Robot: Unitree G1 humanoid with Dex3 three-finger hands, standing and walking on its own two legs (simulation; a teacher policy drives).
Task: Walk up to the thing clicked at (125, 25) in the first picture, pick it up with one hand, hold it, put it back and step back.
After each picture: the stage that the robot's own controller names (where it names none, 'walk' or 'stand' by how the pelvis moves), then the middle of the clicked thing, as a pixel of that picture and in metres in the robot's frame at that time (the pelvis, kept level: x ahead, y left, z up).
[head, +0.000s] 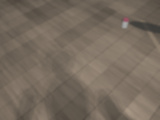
stand; (125, 22) +1.69 -0.49 -0.72
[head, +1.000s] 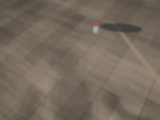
walk; (95, 27) +1.62 -0.02 -0.70
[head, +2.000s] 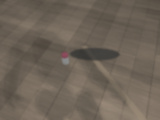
walk; (65, 58) +1.06 +0.25 -0.71
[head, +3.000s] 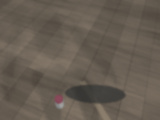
walk; (59, 101) +0.60 +0.20 -0.70
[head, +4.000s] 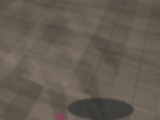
stand; out of the picture +0.42 +0.20 -0.70
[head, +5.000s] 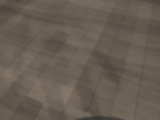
walk; out of the picture +0.35 +0.19 -0.71
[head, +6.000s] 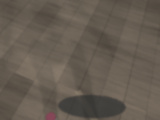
stand; (51, 118) +0.34 +0.20 -0.70
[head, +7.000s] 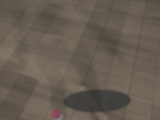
stand; (57, 115) +0.38 +0.23 -0.69
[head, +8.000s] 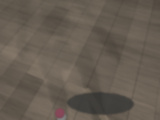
walk; (60, 115) +0.40 +0.20 -0.70
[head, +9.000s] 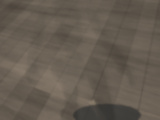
walk; out of the picture +0.40 +0.25 -0.71
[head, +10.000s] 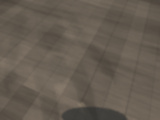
walk; out of the picture +0.42 +0.19 -0.71
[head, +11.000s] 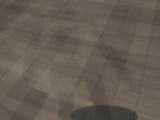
walk; out of the picture +0.43 +0.23 -0.71
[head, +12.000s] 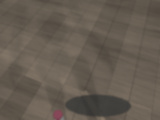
stand; (58, 116) +0.42 +0.21 -0.70
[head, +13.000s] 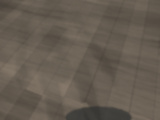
stand; out of the picture +0.40 +0.22 -0.72
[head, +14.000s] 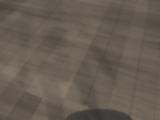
stand; out of the picture +0.38 +0.22 -0.73
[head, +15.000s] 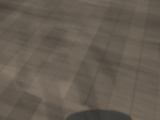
go down; out of the picture +0.38 +0.21 -0.73
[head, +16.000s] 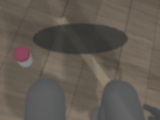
go down; (23, 57) +0.45 +0.26 -0.33
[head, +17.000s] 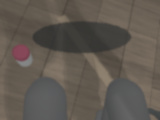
approach; (23, 56) +0.44 +0.26 -0.29
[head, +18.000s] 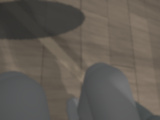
close in; out of the picture +0.42 +0.30 -0.22
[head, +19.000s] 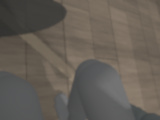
close; out of the picture +0.42 +0.31 -0.22
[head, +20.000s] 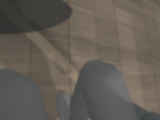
lift; out of the picture +0.40 +0.30 -0.23
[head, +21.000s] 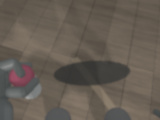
lift; (26, 83) +0.34 +0.20 -0.03
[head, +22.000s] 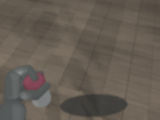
hold; (38, 90) +0.33 +0.18 -0.02
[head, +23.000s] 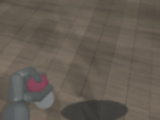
hold; (41, 92) +0.33 +0.17 -0.01
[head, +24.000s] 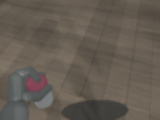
crouch; (40, 91) +0.33 +0.17 -0.01
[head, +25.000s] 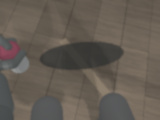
crouch; (14, 58) +0.43 +0.23 -0.09
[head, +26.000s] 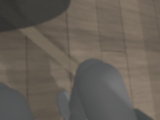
lower; out of the picture +0.43 +0.31 -0.22
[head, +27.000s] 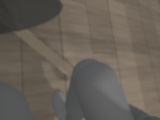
lower; out of the picture +0.42 +0.32 -0.22
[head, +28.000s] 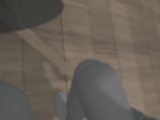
lower; out of the picture +0.42 +0.32 -0.23
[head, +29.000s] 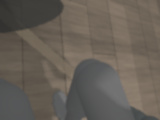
lower; out of the picture +0.42 +0.32 -0.23
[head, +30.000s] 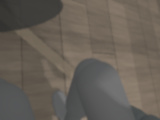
loosen; out of the picture +0.42 +0.32 -0.23
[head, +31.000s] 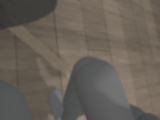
withdraw; out of the picture +0.41 +0.31 -0.23
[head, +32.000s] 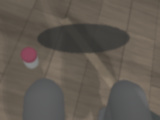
walk; (30, 58) +0.45 +0.25 -0.32
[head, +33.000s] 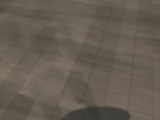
stand; out of the picture +0.38 +0.20 -0.66
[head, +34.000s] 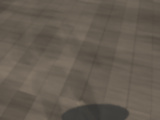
stand; out of the picture +0.40 +0.22 -0.67
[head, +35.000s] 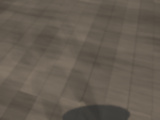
stand; out of the picture +0.39 +0.21 -0.67
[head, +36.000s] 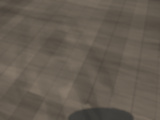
stand; out of the picture +0.41 +0.20 -0.72
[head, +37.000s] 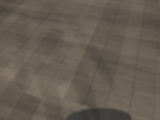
stand; out of the picture +0.38 +0.22 -0.73
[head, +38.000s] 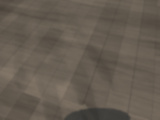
walk; out of the picture +0.38 +0.22 -0.73
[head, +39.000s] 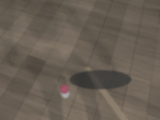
walk; (64, 91) +0.55 +0.17 -0.69
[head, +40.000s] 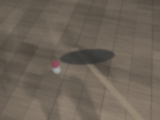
walk; (56, 67) +0.82 +0.29 -0.69
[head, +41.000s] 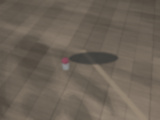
stand; (65, 64) +1.02 +0.21 -0.71
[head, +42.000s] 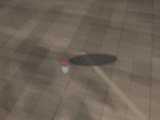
stand; (65, 66) +1.02 +0.22 -0.73
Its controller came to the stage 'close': yes
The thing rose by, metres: 0.70
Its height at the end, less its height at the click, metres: +0.00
